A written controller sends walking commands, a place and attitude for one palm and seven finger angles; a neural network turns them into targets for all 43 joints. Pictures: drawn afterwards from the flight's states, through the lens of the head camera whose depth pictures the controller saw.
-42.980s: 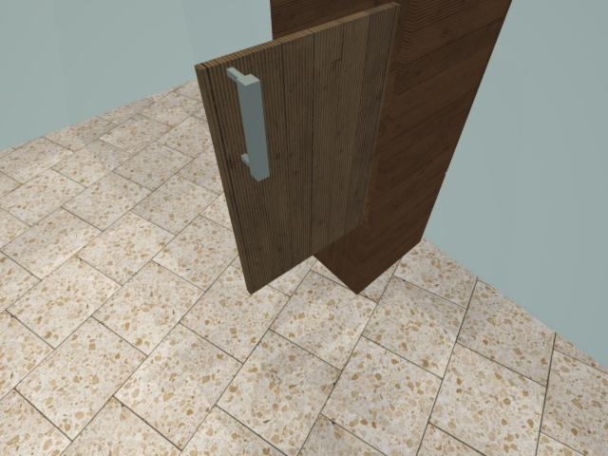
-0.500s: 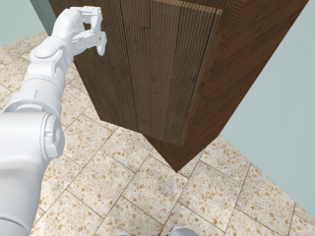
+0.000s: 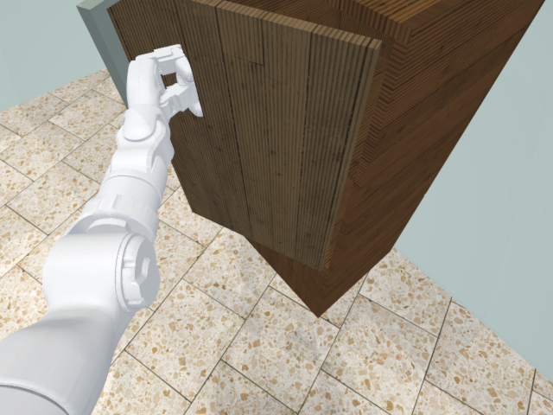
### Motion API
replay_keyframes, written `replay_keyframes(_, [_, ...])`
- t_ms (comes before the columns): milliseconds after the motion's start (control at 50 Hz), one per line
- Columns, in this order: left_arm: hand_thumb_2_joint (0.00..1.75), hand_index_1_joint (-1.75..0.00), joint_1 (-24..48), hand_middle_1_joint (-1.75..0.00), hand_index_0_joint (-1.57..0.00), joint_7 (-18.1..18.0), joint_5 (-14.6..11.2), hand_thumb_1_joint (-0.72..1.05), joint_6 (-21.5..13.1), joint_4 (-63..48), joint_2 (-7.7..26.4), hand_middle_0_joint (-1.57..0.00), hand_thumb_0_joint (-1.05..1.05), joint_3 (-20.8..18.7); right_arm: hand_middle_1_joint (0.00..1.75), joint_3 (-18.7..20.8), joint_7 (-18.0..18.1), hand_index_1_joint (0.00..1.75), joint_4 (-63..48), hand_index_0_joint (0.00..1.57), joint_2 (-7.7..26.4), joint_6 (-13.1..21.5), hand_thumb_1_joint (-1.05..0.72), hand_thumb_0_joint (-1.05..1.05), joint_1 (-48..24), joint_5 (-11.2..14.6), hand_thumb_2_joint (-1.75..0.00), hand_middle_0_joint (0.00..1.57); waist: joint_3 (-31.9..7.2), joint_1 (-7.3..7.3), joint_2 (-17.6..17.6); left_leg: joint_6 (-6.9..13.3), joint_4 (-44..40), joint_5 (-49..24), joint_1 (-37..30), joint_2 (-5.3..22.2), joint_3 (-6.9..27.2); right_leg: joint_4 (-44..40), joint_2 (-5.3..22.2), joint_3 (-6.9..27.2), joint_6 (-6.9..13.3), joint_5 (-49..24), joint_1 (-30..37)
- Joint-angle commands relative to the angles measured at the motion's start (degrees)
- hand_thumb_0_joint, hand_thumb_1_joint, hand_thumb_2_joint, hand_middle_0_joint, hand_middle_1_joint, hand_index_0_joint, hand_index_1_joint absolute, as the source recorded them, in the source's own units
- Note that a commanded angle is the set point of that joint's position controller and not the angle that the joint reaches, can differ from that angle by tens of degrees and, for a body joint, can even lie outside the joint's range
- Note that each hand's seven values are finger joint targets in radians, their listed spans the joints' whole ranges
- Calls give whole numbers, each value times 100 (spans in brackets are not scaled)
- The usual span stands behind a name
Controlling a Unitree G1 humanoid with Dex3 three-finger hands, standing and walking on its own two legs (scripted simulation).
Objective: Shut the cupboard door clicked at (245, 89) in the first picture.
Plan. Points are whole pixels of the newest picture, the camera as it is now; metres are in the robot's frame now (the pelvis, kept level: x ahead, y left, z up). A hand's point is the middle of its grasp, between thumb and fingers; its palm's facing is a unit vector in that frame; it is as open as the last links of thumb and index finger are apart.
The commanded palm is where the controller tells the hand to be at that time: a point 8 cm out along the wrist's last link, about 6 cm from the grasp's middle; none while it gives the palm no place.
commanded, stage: pull the fist back off the door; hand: left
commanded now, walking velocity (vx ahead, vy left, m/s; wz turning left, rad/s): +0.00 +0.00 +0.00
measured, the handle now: (127, 57) +0.61 +0.16 +0.17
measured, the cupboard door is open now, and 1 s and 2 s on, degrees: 22 22 22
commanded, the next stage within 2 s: draw the hand back to the body in 0.54 s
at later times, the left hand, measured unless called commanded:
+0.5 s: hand (183, 131) +0.44 +0.07 +0.18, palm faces -0.01 -1.00 -0.01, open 3.1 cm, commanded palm +0.41 +0.12 +0.18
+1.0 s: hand (121, 181) +0.37 +0.14 +0.17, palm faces +0.02 -1.00 -0.01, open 3.1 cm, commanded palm +0.33 +0.18 +0.18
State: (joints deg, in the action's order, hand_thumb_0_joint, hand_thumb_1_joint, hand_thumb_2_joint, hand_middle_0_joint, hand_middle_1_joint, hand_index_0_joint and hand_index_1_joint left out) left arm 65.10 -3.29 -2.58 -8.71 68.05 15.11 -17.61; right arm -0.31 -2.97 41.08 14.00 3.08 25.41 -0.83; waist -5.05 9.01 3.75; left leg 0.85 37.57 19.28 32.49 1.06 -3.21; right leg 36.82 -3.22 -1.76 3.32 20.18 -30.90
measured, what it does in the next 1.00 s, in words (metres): stands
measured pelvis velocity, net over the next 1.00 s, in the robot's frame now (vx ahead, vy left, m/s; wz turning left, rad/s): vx -0.02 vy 0.01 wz -0.01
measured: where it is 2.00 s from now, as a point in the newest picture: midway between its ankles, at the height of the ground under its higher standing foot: outside the picture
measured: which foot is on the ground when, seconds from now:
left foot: down 0.00-1.00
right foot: down 0.00-1.00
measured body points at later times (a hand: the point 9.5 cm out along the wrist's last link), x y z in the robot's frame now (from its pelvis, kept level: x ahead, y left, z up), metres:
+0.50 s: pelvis -0.02 +0.00 +0.01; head +0.00 -0.02 +0.46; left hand +0.43 +0.12 +0.18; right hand +0.10 -0.26 -0.10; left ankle -0.02 +0.11 -0.72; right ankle -0.03 -0.08 -0.72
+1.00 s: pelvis -0.02 +0.01 +0.02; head -0.03 -0.02 +0.47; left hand +0.37 +0.19 +0.17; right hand +0.07 -0.25 -0.11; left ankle -0.02 +0.11 -0.72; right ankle -0.03 -0.08 -0.72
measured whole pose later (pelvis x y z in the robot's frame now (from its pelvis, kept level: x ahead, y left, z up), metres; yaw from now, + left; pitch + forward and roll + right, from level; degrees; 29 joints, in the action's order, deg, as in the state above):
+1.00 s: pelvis -0.02 +0.01 +0.02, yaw -1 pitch +1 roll +0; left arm 26.2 2.1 -9.7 -1.2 26.3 11.2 -9.4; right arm -0.4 2.0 38.8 14.9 2.5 19.5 3.8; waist -2.7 1.9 2.9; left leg 1.4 29.3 15.6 14.8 0.4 -4.2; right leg 29.4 -2.8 -0.5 2.8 16.6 -13.8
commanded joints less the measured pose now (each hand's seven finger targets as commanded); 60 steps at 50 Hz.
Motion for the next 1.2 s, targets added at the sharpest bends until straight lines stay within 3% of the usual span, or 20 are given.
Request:
replay_keyframes(0, [90,-150,2781,-150,-130,-2,-138,90,-647,-1776,1329,-130,0,-64,30,344,129,30,-485,20,948,170,-90,0,596,98,-90,20,-2560,-180,-449,191,-99,-2661,-1736,-223,193,-349,49,203,-332,-3805,1561])
replay_keyframes(40, [90,-150,2217,-150,-130,-16,-76,90,-632,-1726,1316,-130,0,-121,30,352,128,30,-497,20,940,184,-90,0,486,120,-90,20,-2436,-298,-628,197,-141,-2648,-1732,-226,171,-347,61,209,-345,-3923,1591])
replay_keyframes(80, [90,-150,1770,-150,-130,65,-105,90,-462,-1662,910,-130,0,173,30,349,113,30,-559,20,915,163,-90,0,364,179,-90,20,-2157,-305,-735,200,-208,-2519,-1687,-236,124,-430,85,204,-376,-3907,1562])
replay_keyframes(140, [90,-150,1457,-150,-130,159,-304,90,-234,-1983,750,-130,0,231,30,357,148,30,-670,20,932,121,-90,0,142,258,-90,20,-2046,-384,-901,217,-317,-2356,-1730,-252,97,-546,121,232,-424,-3926,1724])
replay_keyframes(220, [90,-150,1704,-150,-130,176,-456,90,-184,-2819,176,-130,0,824,30,330,216,30,-730,20,841,168,-90,0,-196,324,-90,20,-1889,-315,-597,223,-408,-2134,-2112,-244,128,-697,126,216,-387,-3413,1518])
replay_keyframes(240, [90,-150,1648,-150,-130,133,-495,90,-171,-2817,337,-130,0,670,30,322,248,30,-706,20,840,181,-90,0,-252,330,-90,20,-1850,-353,-627,220,-422,-2012,-2118,-240,140,-739,131,227,-374,-3238,1519])
replay_keyframes(360, [90,-150,1726,-150,-130,-22,-438,90,-173,-3262,148,-130,0,999,30,254,340,30,-681,20,764,259,-90,0,-634,366,-90,20,-1812,-366,-429,199,-560,-1699,-2330,-245,205,-821,173,229,-329,-2664,1463])
replay_keyframes(400, [90,-150,1683,-150,-130,-50,-472,90,-114,-3179,-55,-130,0,1156,30,246,354,30,-672,20,758,265,-90,0,-691,369,-90,20,-1644,-312,-659,209,-595,-1554,-2344,-236,240,-889,175,205,-350,-2424,1371])
replay_keyframes(440, [90,-150,1400,-150,-130,-69,-514,90,-53,-3178,15,-130,0,1038,30,212,367,30,-725,20,753,267,-90,0,-838,383,-90,20,-1695,-445,-516,176,-666,-1534,-2323,-241,241,-880,183,205,-303,-2378,1484])
replay_keyframes(500, [90,-150,1409,-150,-130,-142,-528,90,28,-2923,374,-130,0,729,30,176,399,30,-701,20,798,226,-90,0,-826,357,-90,20,-1484,-422,-1063,211,-698,-1372,-2044,-242,259,-951,212,270,-387,-2288,1591])
replay_keyframes(640, [90,-150,1866,-150,-130,-52,-489,90,-130,-2540,118,-130,0,984,30,141,396,30,-711,20,741,280,-90,0,-843,371,-90,20,-1403,-320,-606,168,-701,-1070,-2029,-234,272,-968,214,267,-316,-1826,1274])
replay_keyframes(660, [90,-150,1438,-150,-130,-30,-493,90,-154,-2473,333,-130,0,727,30,166,395,30,-720,20,761,297,-90,0,-806,369,-90,20,-1609,-481,-646,151,-699,-1170,-2058,-224,287,-916,197,236,-271,-1878,1422])
replay_keyframes(740, [90,-150,227,-150,-130,170,-585,90,-170,-3090,558,-130,0,456,30,168,366,30,-953,20,799,313,-90,0,-862,378,-90,20,-1881,-771,-860,168,-786,-1587,-2039,-211,222,-824,190,201,-264,-2406,1949])
replay_keyframes(800, [90,-150,-521,-150,-130,313,-594,90,-13,-3748,761,-130,0,361,30,181,386,30,-1094,20,817,247,-90,0,-1004,413,-90,20,-1651,-880,-983,205,-868,-1645,-1985,-186,145,-934,219,241,-324,-2559,2169])
replay_keyframes(860, [90,-150,-701,-150,-130,442,-703,90,119,-5034,721,-130,0,464,30,190,437,30,-1253,20,759,264,-90,0,-1279,461,-90,20,-1748,-956,-624,222,-933,-1794,-2363,-166,111,-1009,199,242,-299,-2623,2265])
replay_keyframes(920, [90,-150,-1033,-150,-130,583,-797,90,301,-6033,500,-130,0,776,30,177,514,30,-1330,20,705,306,-90,0,-1529,498,-90,20,-1657,-932,-340,233,-984,-1926,-2708,-137,122,-1098,188,198,-291,-2580,2228])
replay_keyframes(1040, [90,-150,-2314,-150,-130,783,-965,90,1018,-6652,352,-130,0,900,30,67,636,30,-1386,20,683,330,-90,0,-1946,556,-90,20,-935,-957,-367,204,-1153,-1567,-2775,-135,224,-1303,191,97,-291,-1997,1976])
replay_keyframes(1140, [90,-135,-3035,-135,-116,907,-1046,90,1491,-7427,450,-116,0,815,30,-25,655,30,-1546,20,662,265,-90,0,-2261,563,-90,20,-863,-1019,-301,173,-1167,-1619,-2895,-161,312,-1271,217,33,-248,-1979,2036])
replay_keyframes(1160, [90,-132,-3335,-132,-113,525,-553,90,923,-8234,506,-113,0,1206,30,-38,645,30,-1580,20,488,284,-90,0,-2228,409,-90,20,-229,-938,-297,138,-1377,-1473,-2847,-133,300,-1572,293,220,-312,-1717,1763])
replay_keyframes(1180, [90,-129,-4007,-129,-111,311,-472,90,786,-7862,569,-111,0,1008,30,-21,635,30,-1459,20,538,232,-90,0,-2175,354,-90,20,-78,-935,-388,106,-1440,-1281,-2782,-93,326,-1624,285,189,-305,-1485,1779])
